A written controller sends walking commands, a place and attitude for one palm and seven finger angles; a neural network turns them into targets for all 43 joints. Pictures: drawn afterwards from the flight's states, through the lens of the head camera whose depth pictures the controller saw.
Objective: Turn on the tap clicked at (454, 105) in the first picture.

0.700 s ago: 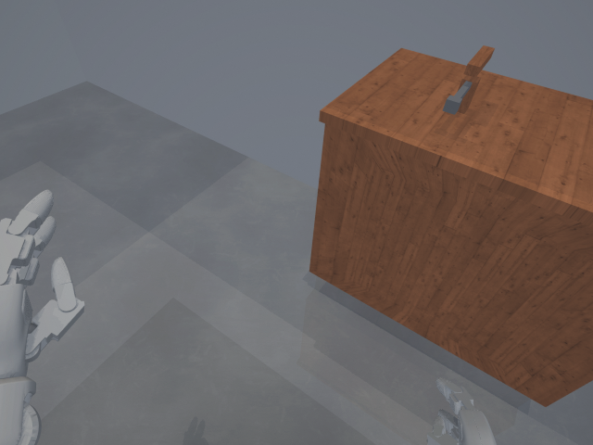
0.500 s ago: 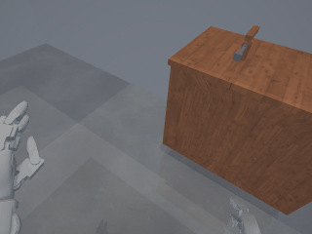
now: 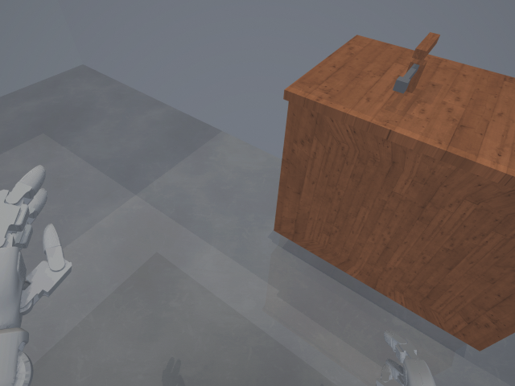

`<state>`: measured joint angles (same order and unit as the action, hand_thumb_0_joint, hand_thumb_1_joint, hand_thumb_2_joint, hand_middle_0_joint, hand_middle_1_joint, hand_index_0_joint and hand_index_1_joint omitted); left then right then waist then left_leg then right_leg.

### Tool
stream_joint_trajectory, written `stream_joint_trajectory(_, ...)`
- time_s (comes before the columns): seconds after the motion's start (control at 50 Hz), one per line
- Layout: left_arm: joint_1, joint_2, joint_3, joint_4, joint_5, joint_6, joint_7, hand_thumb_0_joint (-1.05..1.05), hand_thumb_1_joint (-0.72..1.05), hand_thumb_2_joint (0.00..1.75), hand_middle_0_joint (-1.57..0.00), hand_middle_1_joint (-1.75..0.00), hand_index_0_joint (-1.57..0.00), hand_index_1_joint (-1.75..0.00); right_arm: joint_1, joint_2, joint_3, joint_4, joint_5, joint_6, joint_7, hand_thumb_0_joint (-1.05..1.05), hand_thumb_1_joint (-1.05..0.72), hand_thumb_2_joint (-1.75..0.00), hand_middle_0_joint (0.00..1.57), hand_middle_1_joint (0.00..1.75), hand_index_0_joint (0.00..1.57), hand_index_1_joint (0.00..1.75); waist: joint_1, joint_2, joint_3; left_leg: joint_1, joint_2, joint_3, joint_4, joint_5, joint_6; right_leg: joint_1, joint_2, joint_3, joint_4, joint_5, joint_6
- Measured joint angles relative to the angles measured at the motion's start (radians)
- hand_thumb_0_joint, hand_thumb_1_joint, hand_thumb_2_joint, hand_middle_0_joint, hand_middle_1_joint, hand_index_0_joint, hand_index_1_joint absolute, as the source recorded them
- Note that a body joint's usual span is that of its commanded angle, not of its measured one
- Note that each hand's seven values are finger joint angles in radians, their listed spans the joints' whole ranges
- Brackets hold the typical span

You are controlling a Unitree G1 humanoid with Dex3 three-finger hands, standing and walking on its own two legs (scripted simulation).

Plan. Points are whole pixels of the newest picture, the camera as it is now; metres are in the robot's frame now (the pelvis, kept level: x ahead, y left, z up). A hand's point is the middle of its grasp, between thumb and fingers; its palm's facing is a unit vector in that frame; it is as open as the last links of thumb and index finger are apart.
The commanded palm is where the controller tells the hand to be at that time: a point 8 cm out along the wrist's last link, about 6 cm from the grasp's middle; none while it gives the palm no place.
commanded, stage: walk around to get in front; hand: left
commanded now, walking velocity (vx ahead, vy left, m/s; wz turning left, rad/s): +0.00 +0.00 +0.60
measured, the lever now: (401, 84) +0.78 -0.32 +0.10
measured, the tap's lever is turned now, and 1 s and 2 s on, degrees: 0 0 0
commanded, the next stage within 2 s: none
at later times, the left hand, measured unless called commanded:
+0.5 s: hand out of the picture +0.12 +0.26 +0.16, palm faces +0.56 -0.70 -0.44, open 7.4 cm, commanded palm +0.06 +0.29 +0.18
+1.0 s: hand out of the picture -0.05 +0.28 +0.17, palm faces +0.76 -0.45 -0.47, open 7.4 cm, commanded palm -0.09 +0.29 +0.18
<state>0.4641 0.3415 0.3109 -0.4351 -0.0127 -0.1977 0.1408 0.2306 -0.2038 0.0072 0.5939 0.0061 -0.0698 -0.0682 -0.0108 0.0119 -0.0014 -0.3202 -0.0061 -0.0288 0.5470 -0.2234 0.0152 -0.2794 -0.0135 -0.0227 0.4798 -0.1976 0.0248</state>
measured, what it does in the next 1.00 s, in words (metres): steps on the spot, turning left: left foot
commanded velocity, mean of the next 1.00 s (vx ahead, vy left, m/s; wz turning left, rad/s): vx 0.00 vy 0.00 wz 0.60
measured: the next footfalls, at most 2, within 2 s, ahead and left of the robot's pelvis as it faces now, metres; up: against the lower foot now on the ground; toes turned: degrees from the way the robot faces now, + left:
left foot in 0.64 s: -0.06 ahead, +0.12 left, +0.00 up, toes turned +25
right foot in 1.02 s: +0.00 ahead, -0.11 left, +0.00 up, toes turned +30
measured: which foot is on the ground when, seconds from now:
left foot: down 0.00-0.34, up 0.36-0.62, down 0.64-1.00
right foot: down 0.00-0.64, up 0.66-1.00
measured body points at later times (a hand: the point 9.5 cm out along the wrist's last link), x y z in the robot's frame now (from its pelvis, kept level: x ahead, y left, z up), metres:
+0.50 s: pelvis -0.03 -0.02 +0.00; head -0.02 -0.03 +0.45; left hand +0.08 +0.29 +0.18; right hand +0.18 -0.22 -0.09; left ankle -0.06 +0.10 -0.68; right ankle -0.02 -0.13 -0.73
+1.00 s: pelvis -0.08 -0.04 +0.00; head -0.07 -0.04 +0.45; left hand -0.09 +0.30 +0.19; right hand +0.17 -0.11 -0.10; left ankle -0.10 +0.11 -0.73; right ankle -0.03 -0.13 -0.73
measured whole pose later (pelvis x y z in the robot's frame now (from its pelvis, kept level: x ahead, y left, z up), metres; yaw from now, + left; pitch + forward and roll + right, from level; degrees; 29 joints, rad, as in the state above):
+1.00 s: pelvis -0.08 -0.04 +0.00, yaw +32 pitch +0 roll +0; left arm 0.51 0.39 0.37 -0.49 -0.05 -0.14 0.14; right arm 0.21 -0.14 0.04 0.59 0.01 -0.10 -0.04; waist 0.03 0.04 0.02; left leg -0.35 -0.03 -0.12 0.55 -0.19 -0.02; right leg -0.28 0.01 -0.04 0.61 -0.39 0.07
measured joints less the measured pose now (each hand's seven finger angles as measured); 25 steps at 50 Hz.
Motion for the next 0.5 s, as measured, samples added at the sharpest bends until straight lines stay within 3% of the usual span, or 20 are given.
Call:
stream_joint_trajectory(0.14,0.032,0.027,0.034,-0.066,-0.003,0.009,0.005,0.01,0.89,0.89,-0.21,-0.30,-0.21,-0.30,-0.003,0.003,-0.006,-0.008,0.003,0.003,-0.006,0.01,-0.91,-0.90,0.20,0.30,0.20,0.30,0.003,-0.021,0.025,-0.055,-0.031,-0.022,0.055,-0.009,0.010,-0.058,-0.028,-0.019,0.087,-0.039,0.011)
stream_joint_trajectory(0.22,0.023,0.038,0.049,-0.082,-0.003,0.011,0.003,0.02,0.89,0.89,-0.21,-0.30,-0.21,-0.30,0.002,0.028,-0.005,-0.004,-0.008,-0.017,-0.005,0.01,-0.91,-0.90,0.20,0.30,0.20,0.30,-0.003,-0.024,0.027,-0.074,-0.052,-0.062,0.049,0.010,0.007,-0.062,0.006,0.016,0.189,-0.183,0.017)
stream_joint_trajectory(0.26,0.023,0.037,0.050,-0.090,-0.007,0.008,0.002,0.02,0.89,0.89,-0.21,-0.30,-0.21,-0.30,0.001,0.037,-0.001,0.002,-0.011,-0.027,0.002,0.01,-0.91,-0.90,0.20,0.30,0.20,0.30,0.000,-0.018,0.021,-0.084,-0.058,-0.086,0.035,0.027,0.001,-0.032,0.028,0.021,0.167,-0.212,0.017)
stream_joint_trajectory(0.34,0.043,0.017,0.035,-0.095,-0.014,0.014,-0.003,0.01,0.89,0.89,-0.21,-0.30,-0.21,-0.30,-0.027,0.028,0.001,0.016,-0.007,-0.025,0.020,0.01,-0.91,-0.90,0.20,0.30,0.20,0.30,0.010,0.040,0.029,-0.097,-0.042,-0.133,0.031,0.048,-0.019,0.022,0.065,-0.009,0.048,-0.085,-0.036)
stream_joint_trajectory(0.44,0.044,0.022,0.003,-0.060,-0.017,0.026,-0.005,0.01,0.89,0.89,-0.21,-0.30,-0.21,-0.30,-0.015,0.007,-0.013,0.022,0.002,0.004,0.015,0.01,-0.91,-0.90,0.20,0.30,0.20,0.30,0.014,0.015,0.006,-0.184,-0.042,-0.011,0.401,-0.150,-0.046,0.034,0.001,-0.055,0.059,-0.109,-0.052)
stream_joint_trajectory(0.5,0.037,0.018,0.006,-0.017,-0.005,0.029,-0.002,0.01,0.89,0.89,-0.22,-0.30,-0.21,-0.30,-0.005,-0.010,-0.015,0.018,-0.001,0.022,-0.005,0.01,-0.91,-0.90,0.20,0.30,0.20,0.30,0.008,-0.008,-0.005,-0.154,-0.002,0.048,0.431,-0.176,-0.049,0.045,-0.042,-0.089,0.056,-0.110,-0.043)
